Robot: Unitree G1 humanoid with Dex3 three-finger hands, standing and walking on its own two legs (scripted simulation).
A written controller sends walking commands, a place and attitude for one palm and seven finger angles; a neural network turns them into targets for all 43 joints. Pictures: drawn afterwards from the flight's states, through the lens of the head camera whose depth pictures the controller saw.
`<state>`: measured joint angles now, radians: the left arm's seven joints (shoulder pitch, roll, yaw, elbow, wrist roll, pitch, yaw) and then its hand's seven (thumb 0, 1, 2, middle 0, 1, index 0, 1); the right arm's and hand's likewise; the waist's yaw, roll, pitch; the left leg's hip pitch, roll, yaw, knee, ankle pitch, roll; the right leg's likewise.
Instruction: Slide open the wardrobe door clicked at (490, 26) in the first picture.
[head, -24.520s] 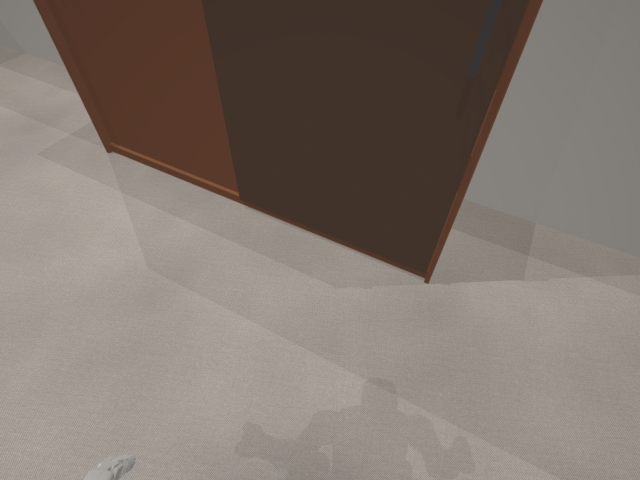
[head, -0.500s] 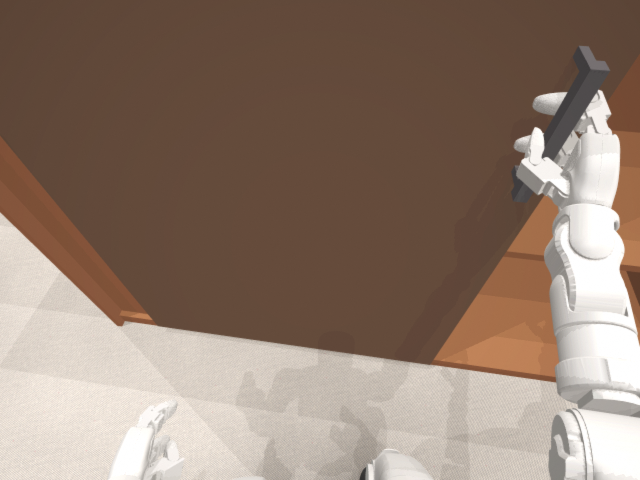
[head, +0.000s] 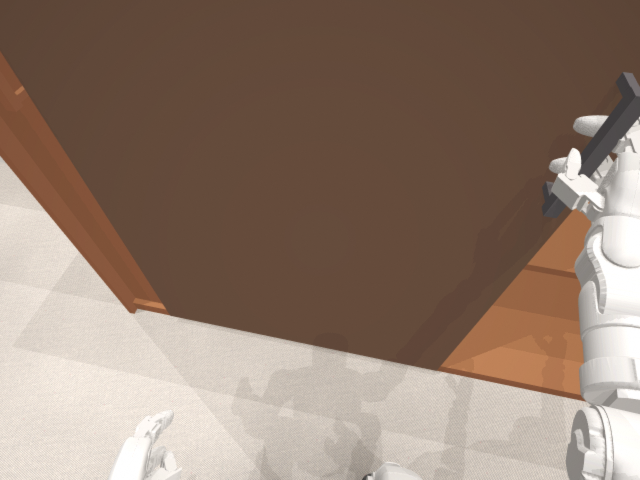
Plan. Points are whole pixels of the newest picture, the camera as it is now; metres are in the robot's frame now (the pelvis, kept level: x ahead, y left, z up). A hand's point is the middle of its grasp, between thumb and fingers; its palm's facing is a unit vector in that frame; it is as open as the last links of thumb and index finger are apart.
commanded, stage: stop walking and hold the door there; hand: right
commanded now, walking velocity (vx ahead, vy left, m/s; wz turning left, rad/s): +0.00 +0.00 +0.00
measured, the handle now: (585, 152) +0.48 -0.28 +0.16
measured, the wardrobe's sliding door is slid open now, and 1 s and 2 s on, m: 0.70 0.70 0.70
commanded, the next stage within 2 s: loosen the grip on the handle in 0.24 s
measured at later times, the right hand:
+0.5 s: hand (572, 174) +0.44 -0.25 +0.16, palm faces +0.35 +0.93 -0.14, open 6.4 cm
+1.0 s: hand (567, 182) +0.44 -0.25 +0.15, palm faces +0.35 +0.92 -0.16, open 14.3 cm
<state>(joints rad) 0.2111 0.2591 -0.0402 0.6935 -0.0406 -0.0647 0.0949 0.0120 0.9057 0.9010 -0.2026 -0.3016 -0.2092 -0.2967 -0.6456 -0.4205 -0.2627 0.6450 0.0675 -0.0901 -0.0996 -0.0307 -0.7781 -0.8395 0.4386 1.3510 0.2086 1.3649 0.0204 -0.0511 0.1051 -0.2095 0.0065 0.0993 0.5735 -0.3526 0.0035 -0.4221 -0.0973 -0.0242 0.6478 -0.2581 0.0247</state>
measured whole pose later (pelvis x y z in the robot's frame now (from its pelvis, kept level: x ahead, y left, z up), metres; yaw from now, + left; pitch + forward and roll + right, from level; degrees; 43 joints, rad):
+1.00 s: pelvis -0.01 -0.02 +0.00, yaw +2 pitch +4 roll +1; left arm 0.33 0.24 0.00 0.75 -0.01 -0.10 0.07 0.01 0.91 0.90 -0.20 -0.30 -0.21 -0.30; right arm -0.67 -0.41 -0.33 0.75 -0.01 -0.14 -0.10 -0.01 0.53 -0.21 0.36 1.25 0.30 1.20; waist 0.04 0.00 -0.02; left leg -0.35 0.04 0.05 0.62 -0.34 -0.02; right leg -0.48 -0.07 -0.09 0.60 -0.20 -0.01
